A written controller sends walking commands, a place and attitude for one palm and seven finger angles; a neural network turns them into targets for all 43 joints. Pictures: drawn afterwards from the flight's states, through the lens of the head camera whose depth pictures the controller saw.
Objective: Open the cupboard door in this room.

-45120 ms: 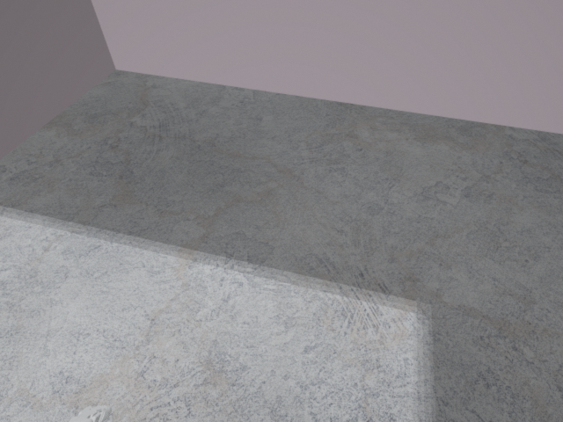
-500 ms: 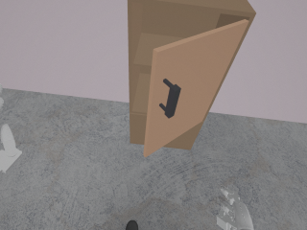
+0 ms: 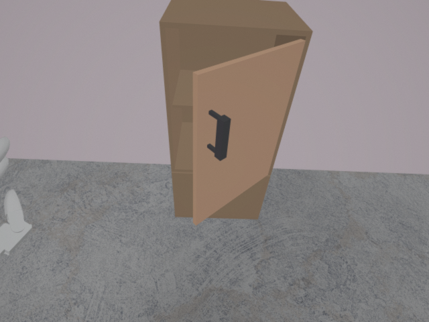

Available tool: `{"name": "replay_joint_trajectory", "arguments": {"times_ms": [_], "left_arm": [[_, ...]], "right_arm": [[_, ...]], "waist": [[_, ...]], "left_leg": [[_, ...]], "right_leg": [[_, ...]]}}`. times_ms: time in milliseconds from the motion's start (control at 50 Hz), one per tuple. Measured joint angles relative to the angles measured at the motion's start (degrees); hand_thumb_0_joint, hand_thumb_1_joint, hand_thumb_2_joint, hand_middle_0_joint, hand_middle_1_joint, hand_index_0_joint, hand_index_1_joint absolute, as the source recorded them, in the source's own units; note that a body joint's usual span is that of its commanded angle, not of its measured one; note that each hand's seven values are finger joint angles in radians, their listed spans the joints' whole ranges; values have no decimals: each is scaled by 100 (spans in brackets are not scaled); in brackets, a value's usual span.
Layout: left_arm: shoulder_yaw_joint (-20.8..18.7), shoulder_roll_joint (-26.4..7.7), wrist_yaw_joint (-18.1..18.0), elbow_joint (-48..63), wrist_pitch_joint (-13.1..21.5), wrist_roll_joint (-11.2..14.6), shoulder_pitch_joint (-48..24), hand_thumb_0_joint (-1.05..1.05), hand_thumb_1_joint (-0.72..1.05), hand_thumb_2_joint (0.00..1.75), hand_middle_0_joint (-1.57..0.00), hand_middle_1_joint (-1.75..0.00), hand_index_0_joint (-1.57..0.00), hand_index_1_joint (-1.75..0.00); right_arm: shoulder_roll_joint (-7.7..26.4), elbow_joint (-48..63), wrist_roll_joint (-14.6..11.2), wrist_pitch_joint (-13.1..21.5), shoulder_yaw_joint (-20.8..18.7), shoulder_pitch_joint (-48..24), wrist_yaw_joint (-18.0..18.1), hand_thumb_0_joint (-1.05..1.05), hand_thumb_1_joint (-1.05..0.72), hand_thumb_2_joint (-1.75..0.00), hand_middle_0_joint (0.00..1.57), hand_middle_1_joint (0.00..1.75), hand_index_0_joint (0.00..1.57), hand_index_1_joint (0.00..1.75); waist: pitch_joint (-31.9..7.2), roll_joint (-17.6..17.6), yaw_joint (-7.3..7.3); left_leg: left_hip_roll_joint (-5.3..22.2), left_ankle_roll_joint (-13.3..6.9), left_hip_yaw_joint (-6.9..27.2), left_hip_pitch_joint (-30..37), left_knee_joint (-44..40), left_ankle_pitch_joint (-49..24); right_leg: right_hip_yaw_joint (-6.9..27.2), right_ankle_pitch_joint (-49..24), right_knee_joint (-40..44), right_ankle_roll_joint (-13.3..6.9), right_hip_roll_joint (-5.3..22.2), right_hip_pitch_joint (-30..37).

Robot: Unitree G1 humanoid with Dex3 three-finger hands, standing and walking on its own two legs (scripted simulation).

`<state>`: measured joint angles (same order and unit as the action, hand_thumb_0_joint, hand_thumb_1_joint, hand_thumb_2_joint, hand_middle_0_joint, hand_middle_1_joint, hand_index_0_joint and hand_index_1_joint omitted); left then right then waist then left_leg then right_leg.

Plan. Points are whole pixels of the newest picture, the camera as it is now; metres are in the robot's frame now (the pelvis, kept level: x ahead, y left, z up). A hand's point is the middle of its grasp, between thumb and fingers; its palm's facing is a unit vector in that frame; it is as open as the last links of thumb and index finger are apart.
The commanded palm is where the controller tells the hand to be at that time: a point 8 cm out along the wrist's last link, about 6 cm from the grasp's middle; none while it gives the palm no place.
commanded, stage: stop stepping back and stand still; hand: left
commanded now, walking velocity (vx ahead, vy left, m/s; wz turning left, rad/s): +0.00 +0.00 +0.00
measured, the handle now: (216, 134) +0.57 +0.03 +0.06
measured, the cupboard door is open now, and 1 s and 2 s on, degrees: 42 42 42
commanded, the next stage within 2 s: let the arm hang, fingers relaxed in 0.36 s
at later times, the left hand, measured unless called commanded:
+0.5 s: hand (36, 251) +0.17 +0.26 +0.14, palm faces +0.39 -0.80 -0.45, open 7.4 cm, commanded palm none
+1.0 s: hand out of the picture -0.17 +0.19 -0.15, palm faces +0.07 -0.97 -0.22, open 7.2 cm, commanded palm none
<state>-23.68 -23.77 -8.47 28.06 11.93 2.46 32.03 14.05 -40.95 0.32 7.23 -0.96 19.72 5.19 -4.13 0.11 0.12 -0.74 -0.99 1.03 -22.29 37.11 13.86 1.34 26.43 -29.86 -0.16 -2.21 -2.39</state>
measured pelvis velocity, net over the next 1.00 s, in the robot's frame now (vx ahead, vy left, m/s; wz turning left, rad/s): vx -0.07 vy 0.00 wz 0.03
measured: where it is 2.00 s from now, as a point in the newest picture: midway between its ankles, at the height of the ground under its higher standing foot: outside the picture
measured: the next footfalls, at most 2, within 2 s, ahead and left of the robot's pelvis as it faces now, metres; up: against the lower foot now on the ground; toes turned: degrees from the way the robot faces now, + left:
none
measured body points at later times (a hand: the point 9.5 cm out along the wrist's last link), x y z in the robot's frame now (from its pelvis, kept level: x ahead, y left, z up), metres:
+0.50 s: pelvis -0.04 +0.00 +0.02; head -0.05 -0.01 +0.47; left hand +0.15 +0.30 +0.16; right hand +0.11 -0.25 -0.08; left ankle +0.00 +0.11 -0.72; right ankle -0.07 -0.10 -0.72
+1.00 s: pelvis -0.07 +0.00 +0.02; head -0.05 +0.01 +0.47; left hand -0.17 +0.24 -0.14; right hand -0.10 -0.22 -0.14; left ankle +0.00 +0.11 -0.72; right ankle -0.07 -0.10 -0.72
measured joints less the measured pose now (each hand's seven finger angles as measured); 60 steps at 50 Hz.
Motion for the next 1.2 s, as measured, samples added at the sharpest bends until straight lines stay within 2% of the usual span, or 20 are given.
{"name": "replay_joint_trajectory", "arguments": {"times_ms": [40, 80, 120, 180, 220, 240, 300, 320, 380, 420, 460, 500, 540, 580, 660, 740, 780, 920, 1060, 1200], "left_arm": [[36, 74, -21, -347, -42, -16, -487, 1, 89, 90, -21, -30, -22, -30], [-23, 78, -28, -504, -134, 24, -697, 1, 89, 90, -21, -30, -22, -30], [-78, -3, -19, -414, -174, 51, -612, 1, 89, 90, -21, -30, -21, -30], [-89, -133, 4, -43, -143, 44, -146, 1, 89, 90, -21, -30, -21, -30], [-18, -178, 60, 91, -76, 16, 131, 1, 89, 90, -21, -30, -21, -30], [32, -182, 87, 125, -58, 13, 254, 1, 89, 90, -21, -30, -21, -30], [105, -78, 87, 77, -42, 9, 481, 1, 89, 90, -22, -30, -22, -30], [121, -19, 68, -20, -45, 0, 447, 1, 89, 90, -22, -30, -22, -30], [184, 178, 4, -392, -106, -29, 62, 1, 89, 90, -22, -30, -22, -30], [235, 290, -23, -627, -180, -38, -315, 1, 89, 90, -22, -30, -22, -30], [231, 363, -33, -700, -260, -50, -482, 1, 89, 90, -21, -30, -22, -30], [548, 274, 195, -1489, -244, -237, -885, 1, 89, 90, -21, -30, -21, -30], [1071, 194, 485, -2766, -589, -338, -1386, 0, 90, 90, -20, -30, -21, -30], [1544, 276, 695, -4184, -963, -396, -1805, 0, 90, 90, -20, -30, -20, -30], [2167, 662, 866, -6445, -1402, -410, -2107, 0, 91, 90, -20, -30, -20, -30], [2473, 1159, 881, -7843, -1535, -369, -1946, 1, 91, 90, -20, -30, -20, -30], [2431, 1304, 791, -8311, -1528, -346, -1792, 1, 94, 90, -21, -30, -21, -30], [2316, 1288, 794, -9268, -1441, -308, -1196, 1, 95, 90, -21, -30, -21, -30], [2262, 1302, 711, -9617, -1394, -296, -870, 1, 93, 90, -20, -30, -20, -30], [2249, 1447, 660, -9528, -1322, -293, -1031, 0, 92, 90, -20, -30, -20, -30]], "right_arm": [[-52, -81, -29, 51, -17, -228, 40, 1, -90, -90, 20, 30, 20, 30], [-171, -10, 8, 143, 22, -495, 1, 1, -90, -90, 20, 30, 20, 30], [-335, 145, 47, 260, 92, -682, -76, 1, -90, -90, 20, 30, 20, 30], [-516, 471, 70, 322, 231, -777, -165, 1, -90, -90, 20, 30, 20, 30], [-534, 600, 83, 270, 263, -780, -185, 1, -90, -90, 20, 30, 20, 30], [-518, 609, 84, 217, 261, -756, -193, 1, -90, -90, 20, 30, 20, 30], [-422, 436, 69, 40, 233, -676, -180, 1, -90, -90, 20, 30, 20, 30], [-377, 362, 58, 5, 222, -642, -157, 1, -90, -90, 20, 30, 20, 30], [-166, 244, 21, 10, 172, -516, -64, 1, -90, -90, 20, 30, 20, 30], [-96, 116, -13, 7, 102, -549, -4, 1, -90, -90, 20, 30, 20, 30], [-71, 113, -26, -19, 98, -629, 2, 1, -90, -90, 20, 30, 20, 30], [66, -120, -7, 89, 9, -787, -239, 1, -90, -90, 20, 30, 20, 30], [260, -377, 24, -80, -29, -990, -397, 1, -90, -90, 20, 30, 20, 30], [381, -616, 73, -293, -29, -1204, -464, 1, -90, -90, 20, 30, 20, 30], [344, -935, 126, -566, 22, -1329, -516, 0, -90, -90, 20, 30, 20, 30], [182, -1295, 156, -768, 97, -1112, -493, 0, -90, -90, 20, 30, 20, 30], [64, -1517, 155, -848, 116, -938, -462, 0, -90, -90, 20, 30, 20, 30], [-345, -2162, 132, -997, 106, -360, -383, 0, -90, -90, 20, 30, 20, 30], [-643, -2385, 109, -983, 73, -115, -358, 0, -90, -90, 20, 30, 20, 30], [-773, -2417, 117, -929, 64, -133, -349, 0, -90, -90, 20, 30, 20, 30]], "waist": [[209, 104, -5], [387, 164, -64], [473, 207, -148], [463, 188, -242], [456, 26, -298], [412, -59, -276], [223, -133, -20], [188, -134, 51], [183, -266, 136], [290, -245, 155], [409, -161, 163], [395, -198, 145], [316, -280, 112], [325, -343, 14], [486, -179, -181], [674, 66, -214], [738, 144, -164], [860, 38, 24], [831, -160, 6], [691, -208, -32]], "left_leg": [[-141, -139, -58, 45, -104, -23], [-163, -150, -144, 116, -364, -325], [-137, -127, -200, 202, -703, -570], [-82, -60, -234, 229, -1054, -810], [-25, 17, -134, 136, -973, -660], [-5, 78, -65, 48, -809, -364], [-15, 147, 58, -145, 194, 128], [-5, 135, 56, -76, 286, 201], [140, 61, 97, 482, -460, -237], [89, 99, 139, 655, -672, 23], [43, 86, 88, 737, -772, -59], [-18, 41, 101, 569, -708, -209], [-89, 4, 121, 397, -638, -187], [-131, -15, 140, 267, -537, -192], [-146, 1, 137, 288, -601, -314], [-106, 28, 176, 428, -808, -453], [-82, 43, 215, 465, -907, -522], [-78, 45, 327, 506, -1065, -636], [-121, 12, 300, 562, -1087, -629], [-164, -5, 253, 600, -1087, -592]], "right_leg": [[1, -63, -335, 47, 147, -155], [107, -5, -829, 54, 151, -474], [139, 155, -1024, 45, 97, -747], [-90, -141, -326, -30, 78, -786], [-221, -730, 10, -167, 12, -718], [-263, -822, 113, -215, -28, -696], [-167, -891, 302, -268, -80, -686], [-138, -899, 333, -260, -76, -669], [-230, -832, 278, -210, -117, -616], [-293, -775, 216, -173, -60, -571], [-249, -838, 275, -168, -5, -518], [-286, -894, 95, -112, 57, -720], [-316, -782, -64, -103, 123, -911], [-344, -733, -219, -93, 162, -1052], [-343, -795, -274, -102, 182, -1087], [-373, -952, -32, -115, 140, -930], [-408, -1042, 120, -129, 112, -861], [-513, -1199, 413, -143, 91, -729], [-493, -1160, 379, -120, 139, -701], [-451, -1071, 272, -103, 190, -718]]}}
